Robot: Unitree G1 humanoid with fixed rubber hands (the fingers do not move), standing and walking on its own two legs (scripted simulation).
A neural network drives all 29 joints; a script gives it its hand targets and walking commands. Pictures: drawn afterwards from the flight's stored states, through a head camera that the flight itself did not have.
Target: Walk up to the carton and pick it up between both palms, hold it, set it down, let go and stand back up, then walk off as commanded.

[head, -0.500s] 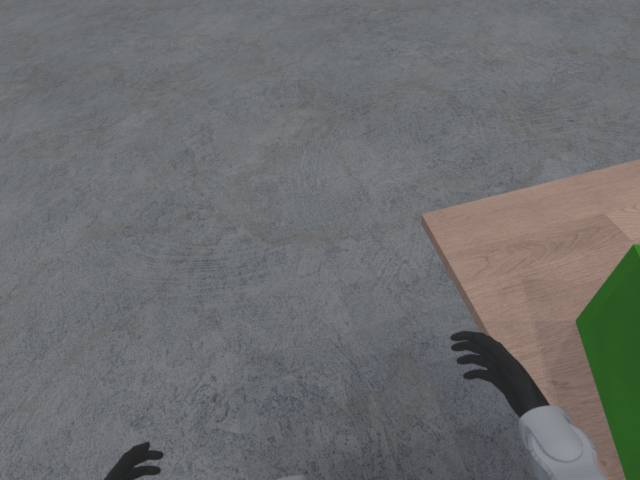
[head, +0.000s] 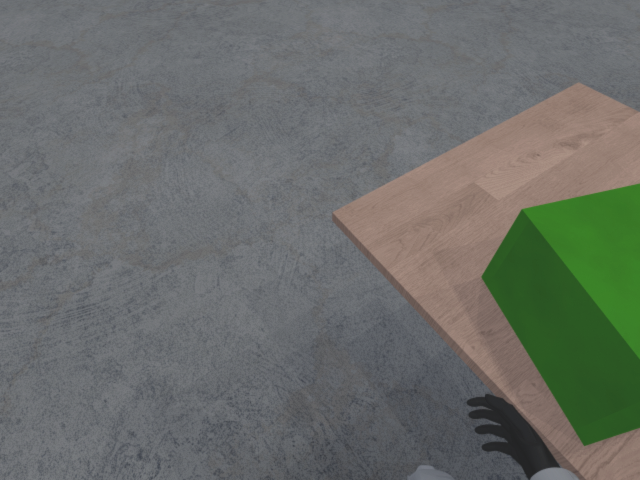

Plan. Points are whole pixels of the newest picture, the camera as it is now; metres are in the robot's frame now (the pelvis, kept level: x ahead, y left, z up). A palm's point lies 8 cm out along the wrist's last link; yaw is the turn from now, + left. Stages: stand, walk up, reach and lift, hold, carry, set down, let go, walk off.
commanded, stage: walk up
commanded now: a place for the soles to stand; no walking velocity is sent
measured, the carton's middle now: (625, 305) +0.38 -0.35 -0.01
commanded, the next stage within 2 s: none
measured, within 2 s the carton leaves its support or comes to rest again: neither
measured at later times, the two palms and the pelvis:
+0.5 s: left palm (188, 383) +0.24 +0.23 -0.07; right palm out of the picture +0.02 -0.36 -0.12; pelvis +0.05 -0.03 -0.02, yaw -22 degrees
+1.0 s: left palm (245, 317) +0.36 +0.19 -0.11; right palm out of the picture -0.08 -0.29 -0.07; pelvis +0.08 +0.02 -0.01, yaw -41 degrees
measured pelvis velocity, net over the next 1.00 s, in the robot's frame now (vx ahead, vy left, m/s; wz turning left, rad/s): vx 0.08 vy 0.02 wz -0.71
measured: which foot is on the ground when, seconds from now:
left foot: down 0.00-0.28, up 0.30-0.70, down 0.72-1.00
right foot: up 0.00-0.26, down 0.28-0.74, up 0.76-1.00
